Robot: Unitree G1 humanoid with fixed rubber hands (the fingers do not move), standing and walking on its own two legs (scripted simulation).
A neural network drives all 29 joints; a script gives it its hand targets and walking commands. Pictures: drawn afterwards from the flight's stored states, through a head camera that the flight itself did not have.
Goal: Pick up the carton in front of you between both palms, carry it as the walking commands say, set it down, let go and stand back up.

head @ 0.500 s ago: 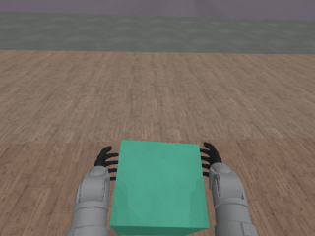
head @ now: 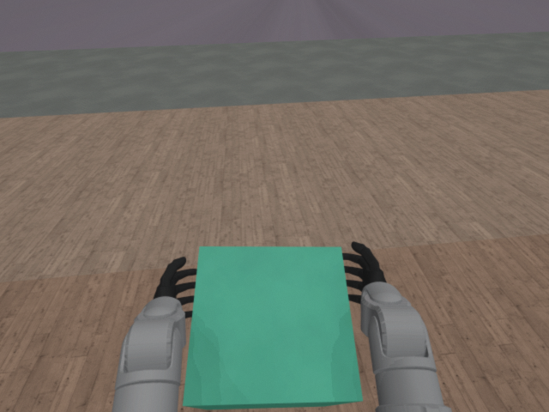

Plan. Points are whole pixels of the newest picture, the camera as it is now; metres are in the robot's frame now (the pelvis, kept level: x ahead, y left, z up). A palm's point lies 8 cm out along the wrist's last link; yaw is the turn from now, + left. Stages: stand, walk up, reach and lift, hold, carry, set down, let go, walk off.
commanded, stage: carry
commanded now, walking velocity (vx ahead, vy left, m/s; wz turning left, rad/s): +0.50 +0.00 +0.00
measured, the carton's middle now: (268, 335) +0.29 +0.02 -0.02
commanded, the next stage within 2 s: none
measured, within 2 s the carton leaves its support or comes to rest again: neither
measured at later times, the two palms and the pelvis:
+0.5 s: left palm (214, 211) +0.48 +0.12 +0.09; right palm (369, 208) +0.48 -0.17 +0.10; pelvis +0.20 -0.02 -0.01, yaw -1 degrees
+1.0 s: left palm (215, 150) +0.80 +0.16 +0.06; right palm (320, 146) +0.80 -0.12 +0.06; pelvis +0.51 +0.04 +0.01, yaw -4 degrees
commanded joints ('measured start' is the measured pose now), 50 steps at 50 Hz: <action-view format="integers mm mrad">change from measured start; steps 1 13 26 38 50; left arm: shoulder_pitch -628 -602 -593 -648 -556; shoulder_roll -857 -946 -959 -1018 -1063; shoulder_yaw -694 -753 -691 -747 -735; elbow -214 -532 -365 -411 -481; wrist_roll -441 -583 -536 -582 -541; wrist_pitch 128 361 396 377 304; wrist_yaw -249 -217 -205 -258 -211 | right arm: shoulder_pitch -430 -372 -426 -310 -281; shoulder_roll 900 1025 975 1062 1164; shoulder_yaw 644 713 691 613 701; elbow -118 -390 -248 -223 -329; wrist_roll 371 542 570 428 540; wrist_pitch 163 373 433 355 336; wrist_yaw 221 201 240 202 228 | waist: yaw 14 -50 22 -53 -35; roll -354 70 -100 227 57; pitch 60 -215 -185 -292 -267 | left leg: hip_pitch -458 411 -629 466 429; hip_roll -21 394 116 258 321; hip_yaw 144 -272 103 -150 -2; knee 219 -283 520 -174 -240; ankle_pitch -111 174 -133 94 685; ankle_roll -5 215 28 155 130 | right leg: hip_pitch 145 -480 522 -246 -431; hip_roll -257 -69 -411 -28 -102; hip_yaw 367 -137 194 -279 -157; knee -392 279 -305 388 336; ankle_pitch -194 -137 456 303 163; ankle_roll -136 -7 -228 18 -5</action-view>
